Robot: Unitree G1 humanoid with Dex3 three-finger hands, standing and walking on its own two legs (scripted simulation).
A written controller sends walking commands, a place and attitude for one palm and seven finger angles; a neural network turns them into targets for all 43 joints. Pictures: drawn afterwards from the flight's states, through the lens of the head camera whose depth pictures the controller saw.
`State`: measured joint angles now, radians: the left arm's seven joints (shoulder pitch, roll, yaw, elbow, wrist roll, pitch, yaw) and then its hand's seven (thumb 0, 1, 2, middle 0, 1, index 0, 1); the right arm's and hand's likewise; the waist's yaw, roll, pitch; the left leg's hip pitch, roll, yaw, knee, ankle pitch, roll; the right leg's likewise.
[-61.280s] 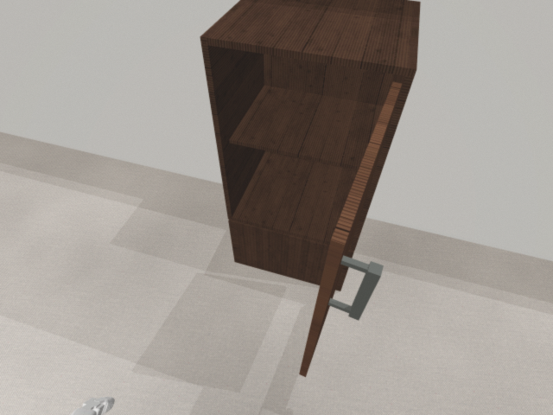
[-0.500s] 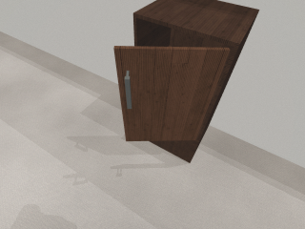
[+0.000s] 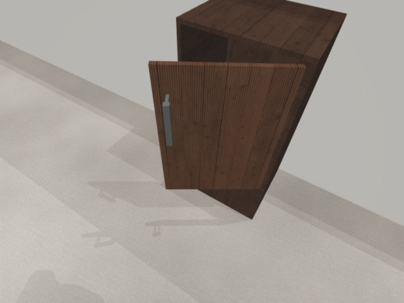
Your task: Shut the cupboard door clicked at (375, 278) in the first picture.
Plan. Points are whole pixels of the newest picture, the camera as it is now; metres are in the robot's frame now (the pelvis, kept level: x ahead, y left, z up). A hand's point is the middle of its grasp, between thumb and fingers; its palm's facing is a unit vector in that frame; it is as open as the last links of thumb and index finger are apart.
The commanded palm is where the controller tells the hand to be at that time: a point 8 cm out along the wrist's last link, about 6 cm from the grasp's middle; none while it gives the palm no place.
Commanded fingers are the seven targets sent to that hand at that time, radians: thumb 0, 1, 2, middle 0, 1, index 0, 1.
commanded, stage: shuffle to correct the standing spot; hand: left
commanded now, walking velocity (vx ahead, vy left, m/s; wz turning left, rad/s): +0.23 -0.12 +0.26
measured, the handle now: (168, 121) +0.61 +0.14 -0.02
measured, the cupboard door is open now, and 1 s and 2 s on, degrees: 33 33 33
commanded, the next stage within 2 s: come to a stop and stand still in 0.56 s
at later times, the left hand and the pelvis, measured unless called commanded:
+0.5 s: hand out of the picture +0.09 +0.14 -0.18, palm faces +0.12 -0.99 -0.12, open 7.4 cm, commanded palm none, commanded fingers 0.00 0.90 0.90 -0.20 -0.30 -0.20 -0.30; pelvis +0.11 -0.02 +0.00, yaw +2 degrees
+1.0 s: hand (166, 272) +0.23 +0.10 -0.18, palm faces +0.12 -0.98 -0.18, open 7.3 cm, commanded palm none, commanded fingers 0.00 0.90 0.90 -0.20 -0.30 -0.20 -0.30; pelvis +0.20 -0.08 +0.00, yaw +3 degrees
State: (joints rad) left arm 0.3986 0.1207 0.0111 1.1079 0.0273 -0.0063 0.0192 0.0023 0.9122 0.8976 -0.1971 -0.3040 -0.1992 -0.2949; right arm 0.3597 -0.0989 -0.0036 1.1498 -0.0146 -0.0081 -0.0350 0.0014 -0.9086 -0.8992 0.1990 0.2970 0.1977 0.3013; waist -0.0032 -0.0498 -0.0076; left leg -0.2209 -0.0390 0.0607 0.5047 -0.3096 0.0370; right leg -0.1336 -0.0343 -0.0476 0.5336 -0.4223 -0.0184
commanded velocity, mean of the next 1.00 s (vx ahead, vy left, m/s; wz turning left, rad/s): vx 0.04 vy -0.03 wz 0.02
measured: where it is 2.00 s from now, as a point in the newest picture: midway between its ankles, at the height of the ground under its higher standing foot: outside the picture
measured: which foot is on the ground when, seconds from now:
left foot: down 0.00-0.08, up 0.10-0.28, down 0.30-0.68, up 0.70-0.94, down 0.96-1.00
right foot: down 0.00-0.30, up 0.32-0.66, down 0.68-1.00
